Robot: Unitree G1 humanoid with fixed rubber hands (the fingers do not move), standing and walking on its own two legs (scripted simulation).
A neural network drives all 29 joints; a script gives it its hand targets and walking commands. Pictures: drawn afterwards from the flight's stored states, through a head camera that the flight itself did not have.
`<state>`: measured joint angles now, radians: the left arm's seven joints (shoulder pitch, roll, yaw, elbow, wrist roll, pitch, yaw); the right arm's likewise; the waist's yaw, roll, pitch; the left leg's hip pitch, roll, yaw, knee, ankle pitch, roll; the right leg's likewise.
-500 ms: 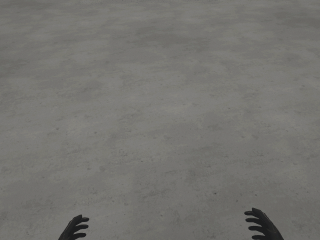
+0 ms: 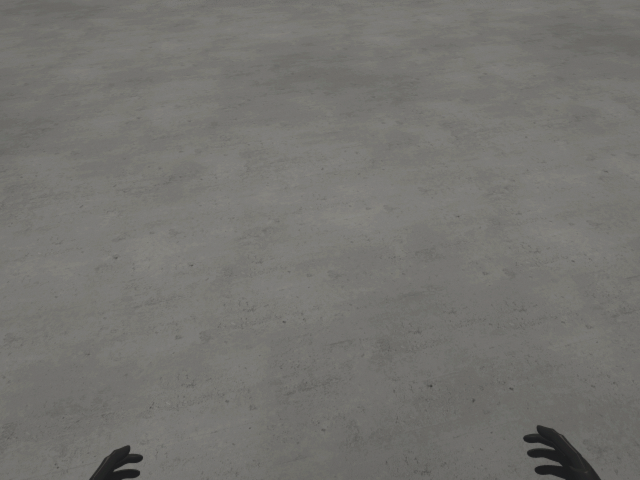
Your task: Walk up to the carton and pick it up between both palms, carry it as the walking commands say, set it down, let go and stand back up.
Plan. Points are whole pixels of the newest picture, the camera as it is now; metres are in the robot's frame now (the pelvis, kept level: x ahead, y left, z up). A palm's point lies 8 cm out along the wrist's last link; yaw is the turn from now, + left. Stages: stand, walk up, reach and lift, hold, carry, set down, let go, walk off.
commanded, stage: stand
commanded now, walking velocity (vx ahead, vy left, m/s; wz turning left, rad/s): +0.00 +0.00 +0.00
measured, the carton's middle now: out of the picture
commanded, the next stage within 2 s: walk up in 0.74 s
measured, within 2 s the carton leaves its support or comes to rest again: neither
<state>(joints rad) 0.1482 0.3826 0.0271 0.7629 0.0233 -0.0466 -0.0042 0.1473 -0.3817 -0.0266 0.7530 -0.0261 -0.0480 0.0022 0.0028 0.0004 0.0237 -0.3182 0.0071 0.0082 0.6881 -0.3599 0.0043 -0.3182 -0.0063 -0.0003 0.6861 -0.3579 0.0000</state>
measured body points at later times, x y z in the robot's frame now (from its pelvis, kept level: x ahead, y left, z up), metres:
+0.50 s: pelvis +0.00 +0.00 +0.02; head +0.00 +0.00 +0.47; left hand +0.13 +0.31 -0.08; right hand +0.13 -0.31 -0.08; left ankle +0.00 +0.12 -0.72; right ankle +0.00 -0.12 -0.72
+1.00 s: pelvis +0.00 +0.00 +0.02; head +0.00 -0.01 +0.47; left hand +0.13 +0.31 -0.08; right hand +0.10 -0.34 -0.07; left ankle +0.00 +0.12 -0.72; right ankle +0.00 -0.12 -0.70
